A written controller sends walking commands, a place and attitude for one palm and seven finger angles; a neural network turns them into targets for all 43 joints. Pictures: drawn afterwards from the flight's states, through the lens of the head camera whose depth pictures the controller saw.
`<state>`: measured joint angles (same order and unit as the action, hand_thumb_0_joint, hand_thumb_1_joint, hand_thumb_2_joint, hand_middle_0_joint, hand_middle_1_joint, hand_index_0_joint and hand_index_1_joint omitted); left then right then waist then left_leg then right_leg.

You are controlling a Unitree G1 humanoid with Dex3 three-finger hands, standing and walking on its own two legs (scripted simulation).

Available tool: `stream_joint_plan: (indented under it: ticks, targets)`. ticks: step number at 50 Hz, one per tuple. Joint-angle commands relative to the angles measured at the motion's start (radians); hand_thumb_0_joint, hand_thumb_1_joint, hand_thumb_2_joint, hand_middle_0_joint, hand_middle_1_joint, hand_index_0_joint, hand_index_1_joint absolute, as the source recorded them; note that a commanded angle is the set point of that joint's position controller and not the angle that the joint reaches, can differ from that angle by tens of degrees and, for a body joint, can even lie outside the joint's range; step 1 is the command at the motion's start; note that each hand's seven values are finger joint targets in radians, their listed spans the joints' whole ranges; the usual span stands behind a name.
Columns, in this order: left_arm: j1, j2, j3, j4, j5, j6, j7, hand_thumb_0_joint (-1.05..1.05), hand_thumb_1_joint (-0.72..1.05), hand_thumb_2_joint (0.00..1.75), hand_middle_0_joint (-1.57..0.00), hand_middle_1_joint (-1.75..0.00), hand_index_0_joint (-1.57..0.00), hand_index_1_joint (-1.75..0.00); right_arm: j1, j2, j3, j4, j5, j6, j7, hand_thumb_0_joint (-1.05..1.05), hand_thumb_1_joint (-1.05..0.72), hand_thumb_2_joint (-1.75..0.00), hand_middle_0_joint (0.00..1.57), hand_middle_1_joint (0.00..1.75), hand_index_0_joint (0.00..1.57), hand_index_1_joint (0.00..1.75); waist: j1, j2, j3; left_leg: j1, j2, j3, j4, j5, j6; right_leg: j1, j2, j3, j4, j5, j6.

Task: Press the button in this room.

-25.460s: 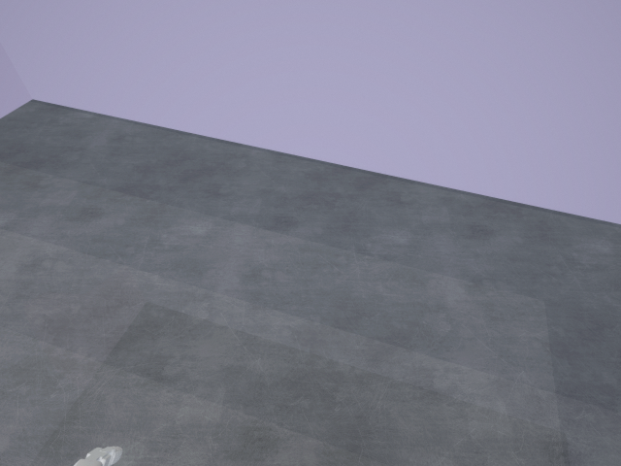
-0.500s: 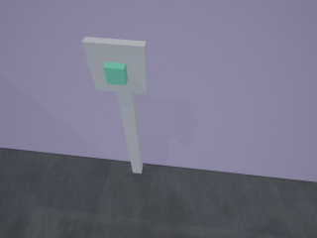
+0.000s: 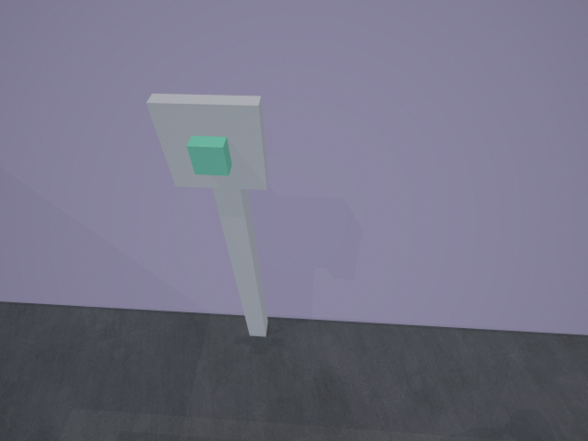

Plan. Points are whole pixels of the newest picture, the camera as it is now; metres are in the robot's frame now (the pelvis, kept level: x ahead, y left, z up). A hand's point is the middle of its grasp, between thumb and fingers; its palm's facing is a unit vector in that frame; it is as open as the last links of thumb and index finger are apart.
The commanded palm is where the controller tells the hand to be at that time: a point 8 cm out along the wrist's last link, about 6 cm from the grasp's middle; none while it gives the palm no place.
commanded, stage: look again from close up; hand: left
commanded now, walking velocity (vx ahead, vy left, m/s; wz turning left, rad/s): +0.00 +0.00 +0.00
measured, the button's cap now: (210, 154) +0.55 +0.18 +0.09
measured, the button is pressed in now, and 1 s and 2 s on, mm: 0 0 0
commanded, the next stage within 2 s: shuffle to correct the standing spot in 0.48 s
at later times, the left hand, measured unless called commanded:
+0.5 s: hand out of the picture +0.01 +0.14 -0.17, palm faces +0.04 -0.98 -0.21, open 7.3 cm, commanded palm none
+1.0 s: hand out of the picture +0.03 +0.15 -0.18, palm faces +0.07 -0.98 -0.17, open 7.4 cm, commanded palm none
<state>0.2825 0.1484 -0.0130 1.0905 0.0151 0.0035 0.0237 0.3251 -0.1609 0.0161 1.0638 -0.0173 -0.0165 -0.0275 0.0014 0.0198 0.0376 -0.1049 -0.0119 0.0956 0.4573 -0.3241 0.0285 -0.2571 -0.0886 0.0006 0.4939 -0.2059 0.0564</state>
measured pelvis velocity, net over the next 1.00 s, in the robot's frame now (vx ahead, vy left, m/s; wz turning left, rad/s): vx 0.04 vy -0.02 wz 0.02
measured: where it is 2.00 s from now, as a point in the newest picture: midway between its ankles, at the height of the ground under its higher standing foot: outside the picture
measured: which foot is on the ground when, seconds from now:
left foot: down 0.00-1.00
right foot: down 0.00-1.00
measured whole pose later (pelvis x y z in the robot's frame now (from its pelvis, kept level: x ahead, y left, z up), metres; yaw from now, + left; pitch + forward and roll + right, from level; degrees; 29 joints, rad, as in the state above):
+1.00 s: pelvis +0.04 -0.02 -0.01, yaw +1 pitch +0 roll +0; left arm 0.32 0.15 0.04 1.07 0.02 -0.01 0.00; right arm 0.44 -0.12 0.00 1.11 -0.03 -0.03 -0.03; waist -0.01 -0.01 0.03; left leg -0.10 0.03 0.06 0.53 -0.42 0.00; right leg -0.30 -0.03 -0.09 0.64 -0.35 -0.06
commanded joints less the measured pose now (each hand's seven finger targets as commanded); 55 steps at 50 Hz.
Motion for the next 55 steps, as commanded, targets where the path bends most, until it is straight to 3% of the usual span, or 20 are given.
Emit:
stream_joint_plan:
  ticks: [1,14,18,29,34,38,40,41,43,44,45,46,48,49,50,51,52,53,54,55]
  targets:
    - [0.036,0.103,0.024,-0.019,-0.003,-0.019,0.01,0.0,0.9,0.9,-0.2,-0.3,-0.2,-0.3,0.049,-0.098,-0.023,-0.015,0.004,-0.02,-0.007,0.0,-0.9,-0.9,0.2,0.3,0.2,0.3,0.0,-0.018,0.028,-0.103,0.118,-0.102,-0.122,0.232,0.005,0.074,-0.018,0.017,-0.027,0.174,-0.076]
    - [0.028,0.109,0.027,-0.002,-0.006,-0.03,0.01,0.0,0.9,0.9,-0.2,-0.3,-0.2,-0.3,0.056,-0.073,-0.024,0.033,0.005,-0.013,-0.007,0.0,-0.9,-0.9,0.2,0.3,0.2,0.3,-0.004,-0.046,0.016,-0.089,0.11,-0.088,-0.1,0.178,-0.011,0.088,-0.029,0.036,-0.069,0.207,-0.089]
    - [0.027,0.107,0.028,-0.002,-0.006,-0.03,0.011,0.0,0.9,0.9,-0.2,-0.3,-0.2,-0.3,0.051,-0.072,-0.025,0.037,0.004,-0.012,-0.007,0.0,-0.9,-0.9,0.2,0.3,0.2,0.3,-0.003,-0.016,0.011,-0.085,0.114,-0.084,-0.101,0.182,-0.015,0.089,-0.027,0.035,-0.076,0.2,-0.091]
    - [0.032,0.111,0.03,0.001,-0.006,-0.033,0.009,0.0,0.9,0.9,-0.2,-0.3,-0.2,-0.3,0.05,-0.067,-0.024,0.047,0.003,-0.01,-0.007,0.0,-0.9,-0.9,0.2,0.3,0.2,0.3,-0.002,-0.028,0.013,-0.086,0.111,-0.083,-0.1,0.162,-0.021,0.088,-0.026,0.042,-0.105,0.166,-0.095]
    - [0.057,0.136,0.05,-0.017,0.005,-0.02,0.004,0.0,0.9,0.9,-0.2,-0.3,-0.2,-0.3,0.081,-0.06,-0.025,0.041,-0.006,0.008,0.006,0.0,-0.9,-0.9,0.2,0.3,0.2,0.3,0.012,-0.079,0.083,-0.179,0.062,-0.044,-0.03,-0.1,-0.014,0.033,-0.047,0.112,-0.169,-0.299,-0.129]
    - [0.085,0.161,0.074,-0.036,0.007,-0.016,0.003,0.0,0.9,0.9,-0.2,-0.3,-0.2,-0.3,0.106,-0.043,-0.03,0.021,-0.008,0.011,0.011,0.0,-0.9,-0.9,0.2,0.3,0.2,0.3,0.012,-0.159,0.099,-0.205,0.034,-0.012,0.09,-0.112,-0.009,-0.023,-0.122,0.207,-0.257,-0.457,-0.176]
    - [0.059,0.147,0.081,-0.053,0.007,-0.016,0.003,0.0,0.9,0.9,-0.2,-0.3,-0.2,-0.3,0.148,-0.033,-0.028,0.027,-0.008,0.002,0.011,0.0,-0.9,-0.9,0.2,0.3,0.2,0.3,-0.011,-0.12,0.096,-0.13,0.044,-0.025,0.02,-0.078,-0.002,-0.089,-0.105,0.167,-0.206,-0.405,-0.178]
    - [0.037,0.131,0.079,-0.064,0.007,-0.015,0.0,0.0,0.9,0.9,-0.2,-0.3,-0.2,-0.3,0.18,-0.035,-0.027,0.038,-0.008,-0.006,0.011,0.0,-0.9,-0.9,0.2,0.3,0.2,0.3,-0.023,-0.036,0.1,-0.096,0.058,-0.054,-0.055,-0.059,0.005,-0.107,-0.059,0.099,-0.119,-0.345,-0.162]
    - [-0.002,0.063,0.067,-0.095,0.01,-0.016,-0.008,0.0,0.9,0.9,-0.2,-0.3,-0.2,-0.3,0.233,-0.103,-0.041,0.049,-0.011,-0.015,0.004,0.0,-0.9,-0.9,0.2,0.3,0.2,0.3,-0.039,0.241,0.117,-0.083,0.211,-0.243,-0.2,-0.069,0.072,-0.17,0.075,-0.099,0.16,-0.252,-0.108]
    - [-0.026,0.038,0.06,-0.11,0.014,-0.024,-0.01,0.0,0.9,0.9,-0.2,-0.3,-0.2,-0.3,0.231,-0.112,-0.045,0.044,-0.012,-0.018,-0.004,0.0,-0.9,-0.9,0.2,0.3,0.2,0.3,-0.038,0.267,0.144,-0.047,0.262,-0.313,-0.213,0.035,0.119,-0.247,0.091,-0.122,0.246,-0.258,-0.107]
    - [-0.046,0.033,0.056,-0.116,0.014,-0.032,-0.013,0.0,0.9,0.9,-0.2,-0.3,-0.2,-0.3,0.226,-0.1,-0.042,0.038,-0.013,-0.023,-0.006,0.0,-0.9,-0.9,0.2,0.3,0.2,0.3,-0.038,0.209,0.146,-0.008,0.272,-0.32,-0.178,0.199,0.15,-0.279,0.082,-0.107,0.294,-0.285,-0.113]
    - [-0.042,0.021,0.056,-0.111,0.009,-0.04,-0.018,0.0,0.9,0.9,-0.2,-0.3,-0.2,-0.3,0.208,-0.098,-0.04,0.032,-0.015,-0.026,-0.008,0.0,-0.9,-0.9,0.2,0.3,0.2,0.3,-0.027,0.163,0.125,0.006,0.269,-0.285,-0.14,0.326,0.157,-0.256,0.071,-0.105,0.277,-0.3,-0.116]
    - [0.014,0.005,0.058,-0.086,0.003,-0.046,-0.022,0.0,0.9,0.9,-0.2,-0.3,-0.2,-0.3,0.16,-0.093,-0.034,0.02,-0.01,-0.031,-0.016,0.0,-0.9,-0.9,0.2,0.3,0.2,0.3,0.012,0.097,0.082,-0.05,0.226,-0.186,-0.045,0.513,0.114,-0.073,0.066,-0.104,0.104,-0.153,-0.114]
    - [0.078,0.021,0.064,-0.061,0.001,-0.049,-0.018,0.0,0.9,0.9,-0.2,-0.3,-0.2,-0.3,0.146,-0.083,-0.031,0.015,-0.002,-0.035,-0.02,0.0,-0.9,-0.9,0.2,0.3,0.2,0.3,0.035,0.052,0.039,-0.107,0.176,-0.131,0.035,0.569,0.073,0.078,0.05,-0.067,0.048,0.053,-0.122]
    - [0.176,0.064,0.07,-0.027,-0.001,-0.056,-0.007,0.0,0.9,0.9,-0.2,-0.3,-0.2,-0.3,0.136,-0.061,-0.027,0.005,0.007,-0.042,-0.024,0.0,-0.9,-0.9,0.2,0.3,0.2,0.3,0.065,-0.035,-0.03,-0.208,0.114,-0.074,0.141,0.488,0.03,0.248,-0.04,0.064,0.048,0.354,-0.153]
    - [0.24,0.111,0.073,0.008,-0.003,-0.059,0.003,0.0,0.9,0.9,-0.2,-0.3,-0.2,-0.3,0.142,-0.035,-0.026,0.002,0.013,-0.046,-0.023,0.0,-0.9,-0.9,0.2,0.3,0.2,0.3,0.063,-0.101,-0.083,-0.266,0.058,-0.035,0.221,0.244,-0.006,0.329,-0.171,0.164,0.02,0.628,-0.218]
    - [0.232,0.126,0.073,0.021,-0.008,-0.056,0.009,0.0,0.9,0.9,-0.2,-0.3,-0.2,-0.3,0.129,-0.016,-0.027,0.003,0.018,-0.031,-0.027,0.0,-0.9,-0.9,0.2,0.3,0.2,0.3,0.05,-0.187,-0.07,-0.275,0.038,-0.029,0.267,-0.043,-0.032,0.32,-0.228,0.18,-0.02,0.819,-0.272]
    - [0.175,0.122,0.068,0.021,-0.004,-0.05,0.017,0.0,0.9,0.9,-0.2,-0.3,-0.2,-0.3,0.109,0.003,-0.029,0.01,0.02,-0.016,-0.026,0.0,-0.9,-0.9,0.2,0.3,0.2,0.3,0.033,-0.263,-0.031,-0.259,0.063,-0.055,0.258,-0.195,-0.04,0.247,-0.241,0.156,-0.03,0.871,-0.284]
    - [0.106,0.104,0.057,0.002,0.004,-0.041,0.023,0.0,0.9,0.9,-0.2,-0.3,-0.2,-0.3,0.114,0.009,-0.03,0.02,0.021,-0.007,-0.024,0.0,-0.9,-0.9,0.2,0.3,0.2,0.3,0.006,-0.25,0.015,-0.206,0.082,-0.068,0.171,-0.172,-0.035,0.154,-0.215,0.107,-0.024,0.802,-0.262]
    - [0.039,0.093,0.052,-0.014,0.0,-0.033,0.024,0.0,0.9,0.9,-0.2,-0.3,-0.2,-0.3,0.152,0.018,-0.029,0.047,0.022,-0.007,-0.02,0.0,-0.9,-0.9,0.2,0.3,0.2,0.3,-0.03,-0.178,0.02,-0.116,0.092,-0.074,-0.011,0.012,-0.031,0.1,-0.156,0.045,0.014,0.67,-0.209]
